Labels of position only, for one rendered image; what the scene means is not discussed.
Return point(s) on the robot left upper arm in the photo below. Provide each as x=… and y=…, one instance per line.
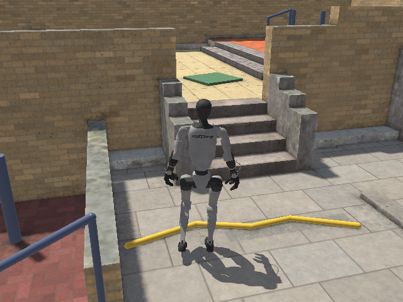
x=182, y=132

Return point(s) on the left robot foot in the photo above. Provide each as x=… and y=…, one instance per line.
x=182, y=246

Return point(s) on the left robot hand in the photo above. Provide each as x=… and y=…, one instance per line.
x=172, y=177

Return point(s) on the robot right upper arm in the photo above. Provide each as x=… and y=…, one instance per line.
x=225, y=142

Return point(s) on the robot left forearm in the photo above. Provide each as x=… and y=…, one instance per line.
x=171, y=165

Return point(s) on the robot right forearm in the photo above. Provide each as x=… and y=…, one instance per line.
x=232, y=167

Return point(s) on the robot left shin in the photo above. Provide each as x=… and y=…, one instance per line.
x=183, y=222

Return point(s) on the right robot hand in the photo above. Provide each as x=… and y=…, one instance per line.
x=233, y=180

